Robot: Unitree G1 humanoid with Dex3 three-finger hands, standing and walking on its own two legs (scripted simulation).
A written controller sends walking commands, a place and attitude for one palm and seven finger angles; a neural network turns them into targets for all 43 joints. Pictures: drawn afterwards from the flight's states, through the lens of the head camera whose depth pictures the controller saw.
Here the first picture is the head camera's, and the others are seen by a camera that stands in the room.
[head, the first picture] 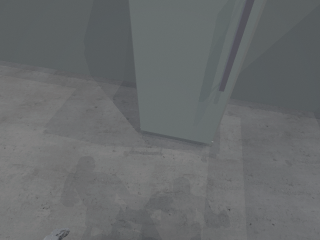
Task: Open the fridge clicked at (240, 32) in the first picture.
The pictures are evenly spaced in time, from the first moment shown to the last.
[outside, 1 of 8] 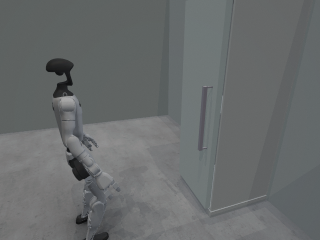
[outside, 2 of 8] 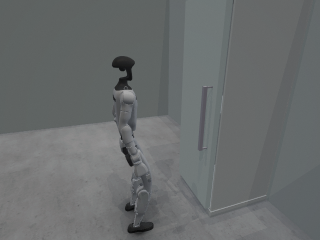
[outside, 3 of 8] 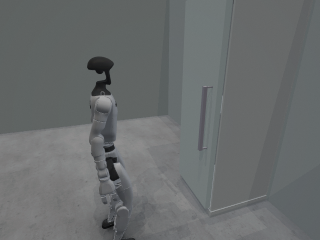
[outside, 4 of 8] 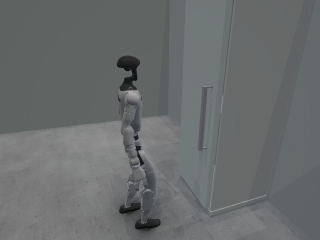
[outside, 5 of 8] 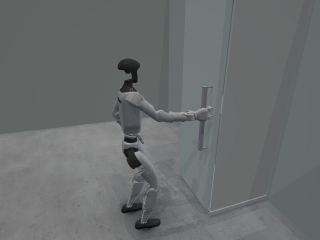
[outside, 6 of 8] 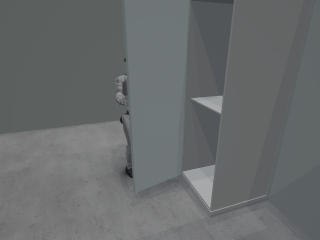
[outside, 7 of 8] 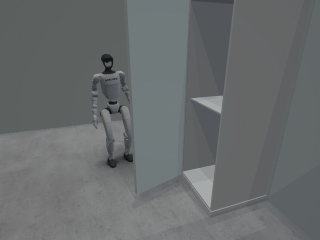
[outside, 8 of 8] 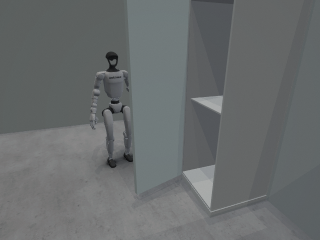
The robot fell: no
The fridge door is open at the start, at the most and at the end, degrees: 0 78 74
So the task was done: yes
